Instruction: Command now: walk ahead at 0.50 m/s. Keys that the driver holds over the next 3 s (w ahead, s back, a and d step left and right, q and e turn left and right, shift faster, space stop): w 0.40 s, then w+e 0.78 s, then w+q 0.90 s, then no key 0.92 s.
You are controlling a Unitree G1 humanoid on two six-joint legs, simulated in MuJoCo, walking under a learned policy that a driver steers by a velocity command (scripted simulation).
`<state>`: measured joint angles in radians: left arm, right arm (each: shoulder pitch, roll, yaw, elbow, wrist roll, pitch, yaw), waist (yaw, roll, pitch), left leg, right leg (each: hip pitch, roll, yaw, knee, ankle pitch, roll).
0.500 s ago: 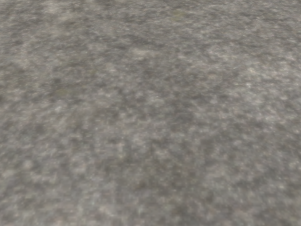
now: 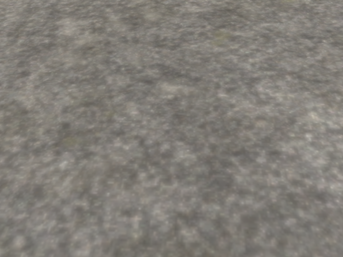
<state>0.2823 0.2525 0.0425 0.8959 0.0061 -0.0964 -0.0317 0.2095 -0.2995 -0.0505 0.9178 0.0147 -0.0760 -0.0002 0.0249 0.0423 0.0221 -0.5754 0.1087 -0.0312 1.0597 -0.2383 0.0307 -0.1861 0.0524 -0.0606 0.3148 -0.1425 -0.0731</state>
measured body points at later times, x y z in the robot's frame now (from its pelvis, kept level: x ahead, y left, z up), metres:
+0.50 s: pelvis +0.28 +0.07 -0.01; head +0.31 +0.08 +0.44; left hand +0.35 +0.34 -0.14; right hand +0.38 -0.21 -0.13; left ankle +0.33 +0.15 -0.75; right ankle +0.23 -0.09 -0.66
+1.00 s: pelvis +0.56 -0.02 -0.02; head +0.59 -0.03 +0.43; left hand +0.77 +0.21 -0.12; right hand +0.56 -0.31 -0.15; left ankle +0.46 +0.16 -0.64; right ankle +0.60 -0.10 -0.75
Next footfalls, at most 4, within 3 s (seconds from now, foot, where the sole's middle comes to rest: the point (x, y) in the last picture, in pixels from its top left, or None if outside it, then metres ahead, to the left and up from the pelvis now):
0.34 left None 0.37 0.15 -0.78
0.88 right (217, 220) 0.64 -0.11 -0.78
1.40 left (193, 153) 0.99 -0.02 -0.78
1.88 right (245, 121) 1.19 -0.29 -0.78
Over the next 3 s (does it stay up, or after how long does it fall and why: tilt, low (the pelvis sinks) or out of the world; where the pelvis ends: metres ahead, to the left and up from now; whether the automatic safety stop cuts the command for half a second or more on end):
stays up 1.36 -0.16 -0.01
